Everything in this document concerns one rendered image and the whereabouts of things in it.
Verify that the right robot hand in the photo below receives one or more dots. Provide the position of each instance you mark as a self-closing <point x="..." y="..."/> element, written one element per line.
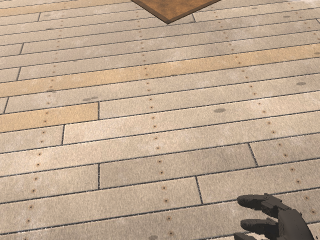
<point x="290" y="225"/>

